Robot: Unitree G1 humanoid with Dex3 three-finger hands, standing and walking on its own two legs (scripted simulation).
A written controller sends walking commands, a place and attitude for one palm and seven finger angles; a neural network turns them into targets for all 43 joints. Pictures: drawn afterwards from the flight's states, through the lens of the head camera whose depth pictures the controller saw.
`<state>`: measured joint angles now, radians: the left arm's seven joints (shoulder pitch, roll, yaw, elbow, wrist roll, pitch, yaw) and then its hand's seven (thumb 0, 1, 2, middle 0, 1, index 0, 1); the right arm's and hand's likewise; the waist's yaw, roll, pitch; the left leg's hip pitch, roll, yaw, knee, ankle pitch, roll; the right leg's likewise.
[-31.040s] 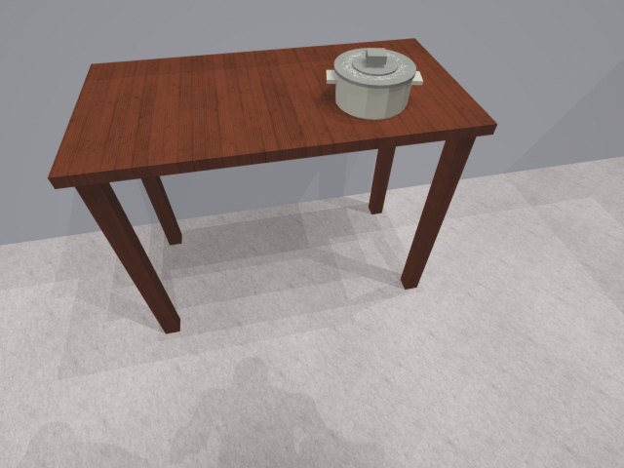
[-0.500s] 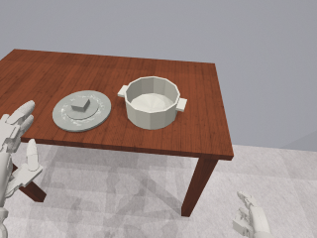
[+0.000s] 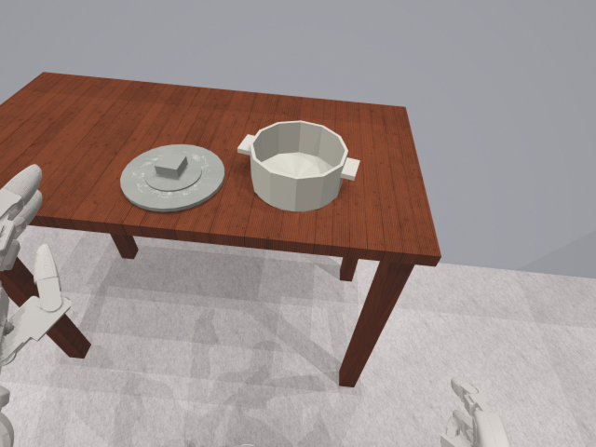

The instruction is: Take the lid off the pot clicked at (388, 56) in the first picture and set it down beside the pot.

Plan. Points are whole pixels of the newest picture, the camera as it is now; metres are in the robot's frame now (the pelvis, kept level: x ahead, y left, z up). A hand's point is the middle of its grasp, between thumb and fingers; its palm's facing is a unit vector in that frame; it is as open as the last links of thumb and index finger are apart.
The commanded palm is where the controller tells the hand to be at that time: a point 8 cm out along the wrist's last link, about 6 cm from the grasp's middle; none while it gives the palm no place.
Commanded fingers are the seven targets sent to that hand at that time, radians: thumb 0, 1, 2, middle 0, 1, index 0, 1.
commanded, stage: step back with the hand held close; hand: left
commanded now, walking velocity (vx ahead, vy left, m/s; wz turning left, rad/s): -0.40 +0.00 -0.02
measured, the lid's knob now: (171, 164) +0.59 +0.28 +0.03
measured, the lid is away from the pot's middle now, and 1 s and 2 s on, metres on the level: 0.25 0.25 0.25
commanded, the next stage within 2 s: stop stepping back and stand still in 0.46 s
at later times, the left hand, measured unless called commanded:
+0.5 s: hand out of the picture +0.12 +0.26 +0.20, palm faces +0.36 -0.84 -0.41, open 7.4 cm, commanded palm +0.07 +0.30 +0.21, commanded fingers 0.00 0.90 0.90 -0.20 -0.30 -0.20 -0.30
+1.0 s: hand out of the picture +0.04 +0.30 +0.20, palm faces +0.33 -0.88 -0.34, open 7.4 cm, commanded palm +0.00 +0.35 +0.21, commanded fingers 0.00 0.90 0.90 -0.20 -0.30 -0.20 -0.30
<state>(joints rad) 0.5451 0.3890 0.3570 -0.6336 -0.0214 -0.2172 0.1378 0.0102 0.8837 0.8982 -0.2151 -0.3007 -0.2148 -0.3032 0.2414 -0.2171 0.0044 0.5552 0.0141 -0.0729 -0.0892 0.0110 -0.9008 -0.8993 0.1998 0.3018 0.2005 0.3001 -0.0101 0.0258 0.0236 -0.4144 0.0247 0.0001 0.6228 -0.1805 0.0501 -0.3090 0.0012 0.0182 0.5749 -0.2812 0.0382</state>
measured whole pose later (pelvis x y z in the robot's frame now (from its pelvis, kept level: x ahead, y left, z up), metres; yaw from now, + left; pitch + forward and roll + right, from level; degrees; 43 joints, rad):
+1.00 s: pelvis -0.16 +0.08 +0.00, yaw -5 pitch -2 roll -3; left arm 0.54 0.41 0.36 -0.63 -0.06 -0.16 0.13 0.01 0.88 0.90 -0.22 -0.30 -0.22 -0.30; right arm 0.29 -0.22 0.01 0.65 0.01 -0.06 -0.08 0.01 -0.90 -0.90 0.20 0.30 0.20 0.30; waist 0.01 -0.01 -0.07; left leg -0.37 0.03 0.02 0.70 -0.40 0.02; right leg -0.20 0.03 -0.07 0.57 -0.34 -0.02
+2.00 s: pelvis -0.13 +0.07 +0.01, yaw +1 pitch +1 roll -1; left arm 0.30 0.19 0.00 1.10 0.00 0.02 0.03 0.00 0.92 0.90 -0.20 -0.30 -0.20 -0.30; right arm 0.29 -0.13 -0.03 1.04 -0.01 0.02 -0.04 0.01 -0.92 -0.90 0.20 0.30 0.20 0.30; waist 0.00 0.02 0.09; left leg -0.22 0.02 0.02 0.50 -0.30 0.00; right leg -0.18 0.03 0.02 0.46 -0.30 -0.02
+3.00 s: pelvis -0.12 +0.08 +0.01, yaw -1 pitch +0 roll +0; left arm 0.25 0.16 0.01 1.11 0.01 0.01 0.04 0.00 0.91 0.90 -0.20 -0.30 -0.20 -0.30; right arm 0.28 -0.12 -0.03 1.08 0.00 0.00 -0.04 0.00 -0.91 -0.90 0.20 0.30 0.20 0.30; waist -0.01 -0.01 0.07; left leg -0.16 0.01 0.06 0.45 -0.30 0.02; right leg -0.14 0.02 0.07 0.43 -0.29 0.00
